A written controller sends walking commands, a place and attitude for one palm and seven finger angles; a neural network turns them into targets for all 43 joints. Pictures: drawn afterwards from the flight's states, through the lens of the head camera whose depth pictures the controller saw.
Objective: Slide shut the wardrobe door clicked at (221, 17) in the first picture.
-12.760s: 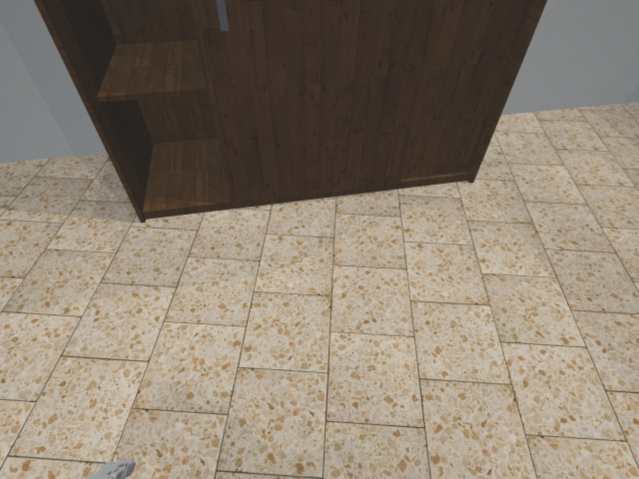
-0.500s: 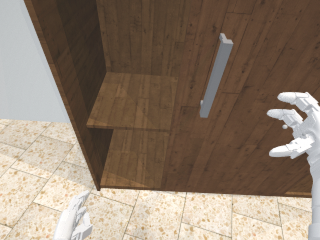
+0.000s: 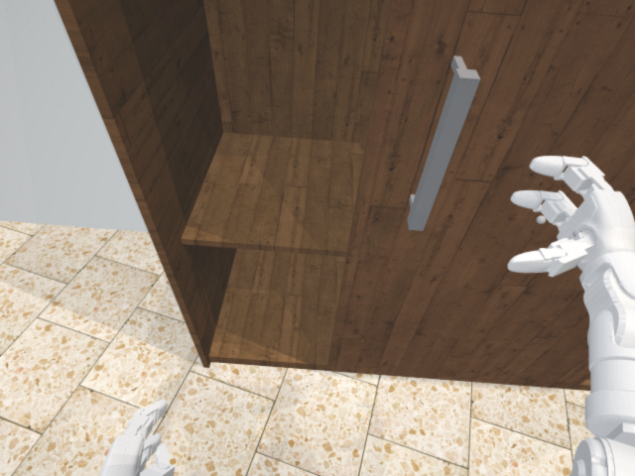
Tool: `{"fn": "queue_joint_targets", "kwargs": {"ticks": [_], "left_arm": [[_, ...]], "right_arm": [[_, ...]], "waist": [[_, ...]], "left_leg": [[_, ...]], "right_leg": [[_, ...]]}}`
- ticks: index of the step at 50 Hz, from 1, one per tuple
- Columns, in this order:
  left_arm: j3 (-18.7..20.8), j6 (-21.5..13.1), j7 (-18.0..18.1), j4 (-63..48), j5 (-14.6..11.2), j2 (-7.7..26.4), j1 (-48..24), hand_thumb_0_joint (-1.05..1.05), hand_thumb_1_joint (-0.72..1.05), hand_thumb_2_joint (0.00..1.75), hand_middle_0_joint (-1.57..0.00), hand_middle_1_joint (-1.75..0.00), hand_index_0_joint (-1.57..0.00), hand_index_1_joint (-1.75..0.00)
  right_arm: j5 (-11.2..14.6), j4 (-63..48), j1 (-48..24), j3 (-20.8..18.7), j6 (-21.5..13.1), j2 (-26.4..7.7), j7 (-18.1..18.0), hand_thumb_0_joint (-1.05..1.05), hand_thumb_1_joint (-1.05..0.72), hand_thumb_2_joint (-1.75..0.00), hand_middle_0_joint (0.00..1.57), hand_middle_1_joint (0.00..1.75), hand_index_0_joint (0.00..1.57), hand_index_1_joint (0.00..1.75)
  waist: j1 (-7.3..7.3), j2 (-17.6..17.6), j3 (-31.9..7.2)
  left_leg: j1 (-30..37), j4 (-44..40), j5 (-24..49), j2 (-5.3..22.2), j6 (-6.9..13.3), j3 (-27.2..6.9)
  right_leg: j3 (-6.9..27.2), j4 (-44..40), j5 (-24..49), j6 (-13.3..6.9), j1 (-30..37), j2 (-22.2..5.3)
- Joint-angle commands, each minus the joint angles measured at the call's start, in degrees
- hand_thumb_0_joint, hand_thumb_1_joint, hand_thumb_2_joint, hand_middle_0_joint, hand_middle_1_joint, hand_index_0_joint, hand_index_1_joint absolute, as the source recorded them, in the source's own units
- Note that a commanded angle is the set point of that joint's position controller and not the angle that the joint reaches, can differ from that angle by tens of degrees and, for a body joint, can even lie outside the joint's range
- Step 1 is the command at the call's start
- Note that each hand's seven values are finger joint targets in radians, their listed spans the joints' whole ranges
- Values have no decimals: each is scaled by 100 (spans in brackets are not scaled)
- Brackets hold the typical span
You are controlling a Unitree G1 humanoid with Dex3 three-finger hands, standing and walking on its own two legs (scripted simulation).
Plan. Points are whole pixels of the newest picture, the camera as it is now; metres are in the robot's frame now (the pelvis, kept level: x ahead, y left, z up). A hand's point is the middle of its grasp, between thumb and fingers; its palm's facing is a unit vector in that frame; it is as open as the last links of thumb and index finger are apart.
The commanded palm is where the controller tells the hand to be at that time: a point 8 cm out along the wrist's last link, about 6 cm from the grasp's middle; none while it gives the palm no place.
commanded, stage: move the hooked fingers beside the handle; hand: right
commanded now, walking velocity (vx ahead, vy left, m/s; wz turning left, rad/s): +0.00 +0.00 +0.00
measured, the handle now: (434, 152) +0.53 -0.12 +0.15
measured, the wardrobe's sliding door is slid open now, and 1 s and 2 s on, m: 0.38 0.38 0.38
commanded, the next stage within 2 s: feel for the door with the fingertips in 1.50 s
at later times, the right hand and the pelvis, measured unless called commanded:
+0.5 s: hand (505, 188) +0.45 -0.20 +0.16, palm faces +0.02 +1.00 +0.00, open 13.9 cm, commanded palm +0.43 -0.25 +0.16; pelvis +0.00 +0.00 +0.00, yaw +1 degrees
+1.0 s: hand (493, 176) +0.48 -0.20 +0.15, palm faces +0.02 +1.00 -0.01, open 13.9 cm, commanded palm +0.46 -0.24 +0.16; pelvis +0.00 -0.01 +0.00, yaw +3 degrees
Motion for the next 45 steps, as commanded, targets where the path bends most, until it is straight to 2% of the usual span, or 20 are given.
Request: {"fn": "queue_joint_targets", "kwargs": {"ticks": [1, 3, 7, 11, 13, 16, 17, 19, 22, 24, 26, 29, 32, 34, 36, 37, 39, 43, 44, 45], "left_arm": [[267, -227, -4, -784, 35, 682, -171, 0, 90, 90, -20, -30, -20, -30], [283, -170, -19, -748, 31, 711, -111, 0, 90, 90, -20, -30, -20, -30], [309, -124, -58, -784, 57, 682, -44, 0, 90, 90, -20, -30, -20, -30], [327, -49, -57, -680, 55, 720, 96, 0, 90, 90, -20, -30, -20, -30], [338, -14, -78, -668, 61, 699, 125, 0, 90, 90, -20, -30, -20, -30], [353, 14, -96, -615, 81, 696, 226, 0, 90, 90, -20, -30, -20, -30], [374, 51, -96, -556, 89, 737, 303, 0, 90, 90, -20, -30, -20, -30], [380, 91, -98, -540, 93, 740, 342, 0, 90, 90, -20, -30, -20, -30], [381, 145, -114, -442, 90, 755, 450, 0, 90, 90, -20, -30, -20, -30], [393, 172, -122, -414, 110, 783, 550, 0, 90, 90, -20, -30, -20, -30], [415, 167, -150, -411, 126, 742, 609, 0, 90, 90, -20, -30, -20, -30], [432, 229, -187, -324, 148, 778, 754, 0, 90, 90, -20, -30, -20, -30], [447, 295, -205, -246, 176, 837, 894, 0, 90, 90, -20, -30, -20, -30], [449, 324, -233, -257, 187, 804, 949, 0, 90, 90, -20, -30, -20, -30], [463, 360, -250, -246, 209, 821, 1045, 0, 90, 90, -20, -30, -20, -30], [475, 403, -250, -247, 224, 863, 1099, 0, 90, 90, -20, -30, -20, -30], [474, 442, -274, -340, 217, 843, 1087, 0, 90, 90, -20, -30, -20, -30], [486, 550, -277, -392, 192, 874, 1115, 0, 90, 90, -20, -30, -20, -30], [480, 561, -285, -411, 192, 859, 1109, 0, 90, 90, -20, -30, -20, -30], [495, 573, -279, -430, 194, 868, 1127, 0, 90, 90, -20, -30, -20, -30]], "right_arm": [[28, -994, -2407, -410, -465, -1573, -139, 0, 50, -30, 30, 120, 30, 120], [10, -794, -2536, -346, -471, -1518, -170, 0, 50, -30, 30, 120, 30, 120], [-54, -936, -2897, -250, -593, -1443, -262, 0, 50, -30, 30, 120, 30, 120], [-87, -457, -3085, -299, -593, -1489, -332, 0, 50, -30, 30, 120, 30, 120], [-154, -507, -3309, -158, -656, -1393, -367, 0, 50, -30, 30, 120, 30, 120], [-184, -357, -3533, -50, -737, -1273, -410, 0, 50, -30, 30, 120, 30, 120], [-175, -106, -3447, -224, -744, -1442, -433, 0, 50, -30, 30, 120, 30, 120], [-209, -50, -3658, -306, -822, -1595, -435, 0, 50, -30, 30, 120, 30, 120], [-277, 439, -4071, 16, -897, -1325, -443, 0, 50, -30, 30, 120, 30, 120], [-328, 694, -4227, -199, -991, -1594, -484, 0, 50, -30, 30, 120, 30, 120], [-361, 575, -4449, -82, -1135, -1439, -496, 0, 50, -30, 30, 120, 30, 120], [-390, 968, -4589, -20, -1223, -1360, -540, 0, 50, -30, 30, 120, 30, 120], [-467, 1441, -4796, -187, -1295, -1581, -615, 0, 50, -30, 30, 120, 30, 120], [-571, 1479, -4980, -142, -1383, -1571, -646, 0, 50, -30, 30, 120, 30, 120], [-600, 1676, -4956, -229, -1464, -1641, -671, 0, 50, -30, 30, 120, 30, 120], [-604, 1802, -4827, -426, -1498, -1891, -676, 0, 50, -30, 30, 120, 30, 120], [-613, 1742, -4649, -529, -1574, -1999, -617, 0, 50, -30, 30, 120, 30, 120], [-560, 1769, -4563, -595, -1560, -2122, -480, 0, 50, -30, 30, 120, 30, 120], [-549, 1705, -4621, -535, -1551, -2062, -446, 0, 50, -30, 30, 120, 30, 120], [-554, 1561, -4648, -567, -1576, -2134, -429, 0, 50, -30, 30, 120, 30, 120]], "waist": [[3, -107, -1603], [68, 146, -1427], [53, -75, -1680], [142, 194, -1574], [155, -144, -1644], [214, -80, -1788], [196, 179, -1702], [208, 20, -1826], [357, 32, -1523], [338, 67, -1664], [351, -288, -1958], [433, 2, -1925], [457, 190, -1813], [481, -123, -1918], [472, 56, -2001], [428, 261, -2037], [336, 84, -2218], [396, 121, -1993], [400, -47, -2025], [408, 54, -2129]], "left_leg": [[1017, -109, 1761, 20, 73, -126], [935, -134, 1751, 4, 62, -114], [982, -96, 1827, 2, 91, -128], [898, -113, 1792, -17, 66, -132], [870, -114, 1799, -11, 85, -157], [853, -76, 1917, -24, 88, -145], [887, -99, 1895, -32, 85, -137], [933, -84, 1923, -30, 77, -184], [660, -116, 1662, -30, 84, -164], [684, -83, 1637, -43, 81, -185], [692, -10, 1883, -43, 98, -194], [630, 24, 1921, -68, 82, -169], [581, 48, 1806, -61, 76, -172], [518, 90, 1873, -65, 75, -203], [516, 119, 1860, -84, 70, -208], [643, 140, 1906, -86, 72, -210], [809, 195, 2089, -90, 73, -254], [713, 156, 2095, -106, 53, -250], [697, 142, 2043, -103, 52, -269], [720, 154, 2024, -112, 53, -253]], "right_leg": [[40, -294, 1907, -142, 144, 58], [30, -304, 1854, -163, 48, 32], [37, -264, 2014, -150, 173, 34], [22, -291, 1874, -157, 30, 22], [-2, -267, 1927, -154, 112, 38], [16, -226, 2073, -148, 186, 29], [18, -208, 2023, -168, 67, 14], [-25, -213, 1950, -170, 41, 37], [-13, -192, 1713, -172, -99, 26], [-3, -184, 1669, -173, -159, 39], [-10, -106, 1983, -152, 64, 46], [16, -75, 2019, -151, -52, 21], [10, -54, 1843, -167, -286, 26], [-21, -15, 1917, -157, -245, 39], [-19, 11, 1891, -157, -325, 31], [-21, 27, 1890, -176, -444, 17], [-74, 28, 1977, -174, -476, 34], [-118, 31, 1900, -198, -601, 14], [-136, 27, 1820, -195, -584, 30], [-107, 31, 1838, -199, -555, 19]]}}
